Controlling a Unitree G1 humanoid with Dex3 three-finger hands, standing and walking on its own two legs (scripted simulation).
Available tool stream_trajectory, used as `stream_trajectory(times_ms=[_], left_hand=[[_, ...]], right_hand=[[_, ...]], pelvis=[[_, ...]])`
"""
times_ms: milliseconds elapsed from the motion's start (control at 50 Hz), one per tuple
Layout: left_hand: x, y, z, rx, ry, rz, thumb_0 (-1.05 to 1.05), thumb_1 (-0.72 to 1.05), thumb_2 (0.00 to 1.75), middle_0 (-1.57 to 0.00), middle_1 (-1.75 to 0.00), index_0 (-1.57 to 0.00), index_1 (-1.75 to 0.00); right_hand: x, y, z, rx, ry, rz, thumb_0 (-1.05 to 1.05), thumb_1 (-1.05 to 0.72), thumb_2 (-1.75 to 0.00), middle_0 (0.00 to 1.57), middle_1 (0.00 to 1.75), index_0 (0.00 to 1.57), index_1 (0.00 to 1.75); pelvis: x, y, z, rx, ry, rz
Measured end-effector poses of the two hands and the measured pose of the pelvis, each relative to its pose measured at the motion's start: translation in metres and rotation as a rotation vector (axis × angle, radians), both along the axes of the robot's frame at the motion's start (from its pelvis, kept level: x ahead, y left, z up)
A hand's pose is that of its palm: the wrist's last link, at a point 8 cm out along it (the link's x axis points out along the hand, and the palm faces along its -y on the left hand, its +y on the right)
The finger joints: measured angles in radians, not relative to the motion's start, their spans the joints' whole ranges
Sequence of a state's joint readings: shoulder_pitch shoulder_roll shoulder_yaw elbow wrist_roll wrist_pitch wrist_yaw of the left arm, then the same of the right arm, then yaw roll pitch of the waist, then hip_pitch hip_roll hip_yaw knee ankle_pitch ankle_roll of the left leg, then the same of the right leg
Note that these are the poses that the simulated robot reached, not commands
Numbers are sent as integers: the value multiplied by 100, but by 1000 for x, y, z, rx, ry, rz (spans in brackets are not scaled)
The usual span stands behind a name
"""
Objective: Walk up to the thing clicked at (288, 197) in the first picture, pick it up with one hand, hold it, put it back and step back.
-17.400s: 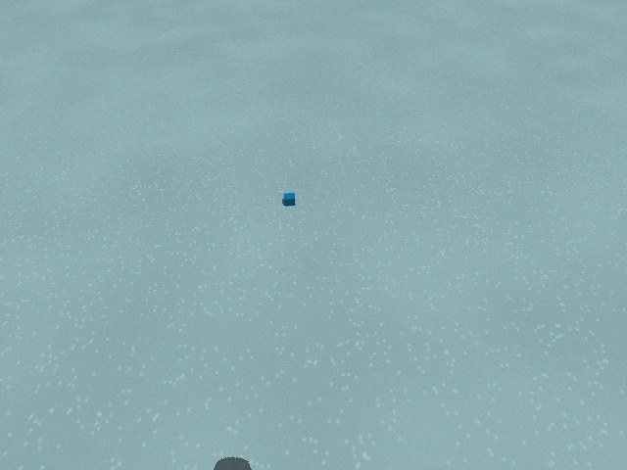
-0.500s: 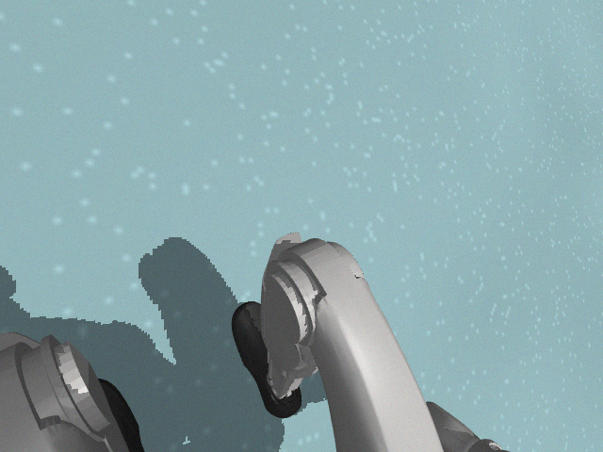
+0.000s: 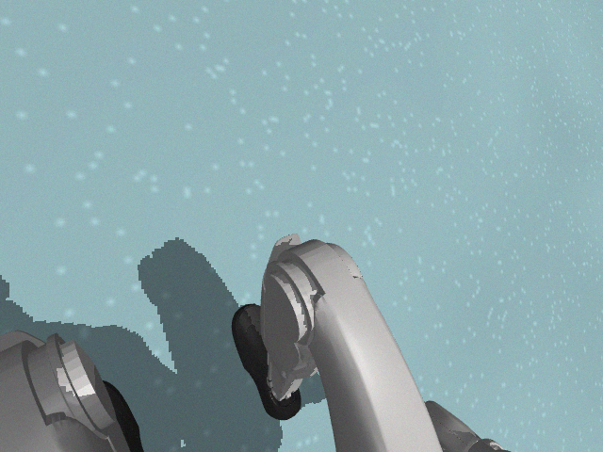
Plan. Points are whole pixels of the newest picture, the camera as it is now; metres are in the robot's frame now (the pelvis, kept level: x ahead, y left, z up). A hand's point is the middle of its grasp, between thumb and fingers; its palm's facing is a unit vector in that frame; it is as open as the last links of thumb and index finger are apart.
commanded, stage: settle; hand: left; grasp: from above
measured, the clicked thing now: out of the picture +0.45 +0.36 -0.28
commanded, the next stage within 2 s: lift in 0.88 s
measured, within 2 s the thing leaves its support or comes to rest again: leaves its support in 0.18 s
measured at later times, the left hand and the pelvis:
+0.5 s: hand out of the picture +0.44 +0.37 -0.18, palm faces -0.38 -0.18 -0.91, open 7.2 cm; pelvis +0.00 +0.00 +0.01, yaw +2 degrees
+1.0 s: hand out of the picture +0.44 +0.37 -0.12, palm faces -0.40 -0.15 -0.90, open 7.2 cm; pelvis +0.00 -0.01 +0.03, yaw +6 degrees
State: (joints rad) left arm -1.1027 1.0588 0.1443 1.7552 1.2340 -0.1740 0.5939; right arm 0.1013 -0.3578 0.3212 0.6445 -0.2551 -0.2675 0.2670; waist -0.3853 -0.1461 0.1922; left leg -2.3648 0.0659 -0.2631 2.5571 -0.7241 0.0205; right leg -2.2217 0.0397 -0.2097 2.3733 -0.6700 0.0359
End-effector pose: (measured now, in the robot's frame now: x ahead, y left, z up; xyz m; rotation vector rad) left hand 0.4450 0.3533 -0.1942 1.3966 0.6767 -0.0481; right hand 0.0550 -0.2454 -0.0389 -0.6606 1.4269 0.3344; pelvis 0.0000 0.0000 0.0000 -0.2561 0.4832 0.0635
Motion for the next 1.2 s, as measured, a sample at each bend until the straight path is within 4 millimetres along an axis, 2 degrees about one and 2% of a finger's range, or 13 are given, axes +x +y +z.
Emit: stream_trajectory(times_ms=[200, 500, 700, 920, 1200], left_hand=[[2, 5, 9, 3, -16, 23, 0, 41, 9, -100, -13, -103, -10], [-1, 15, 72, 38, -36, 17, 0, 39, 11, -101, -11, -104, -9], [-3, 13, 103, 34, -20, -10, 0, 39, 11, -101, -11, -104, -9], [-6, 15, 126, 51, -25, -30, 0, 39, 11, -101, -12, -104, -9], [-14, 12, 164, 27, 1, -17, 0, 40, 10, -100, -12, -104, -9]], right_hand=[[-1, -2, -2, 13, 3, -21, 1, -91, -90, 20, 30, 20, 29], [20, -15, -14, 45, -64, -97, 1, -91, -90, 20, 30, 20, 29], [30, -18, -21, 47, -96, -143, 1, -91, -90, 20, 30, 20, 29], [25, -17, -21, 22, -88, -199, 1, -91, -90, 20, 30, 20, 29], [17, -23, -5, -10, -81, -276, 1, -91, -90, 20, 30, 20, 29]], pelvis=[[2, -2, 0, 9, 15, 3], [3, -4, 9, 39, 67, 20], [-1, -7, 14, 64, 77, 40], [-3, -8, 23, 78, 96, 56], [-5, -8, 47, 89, 123, 74]])
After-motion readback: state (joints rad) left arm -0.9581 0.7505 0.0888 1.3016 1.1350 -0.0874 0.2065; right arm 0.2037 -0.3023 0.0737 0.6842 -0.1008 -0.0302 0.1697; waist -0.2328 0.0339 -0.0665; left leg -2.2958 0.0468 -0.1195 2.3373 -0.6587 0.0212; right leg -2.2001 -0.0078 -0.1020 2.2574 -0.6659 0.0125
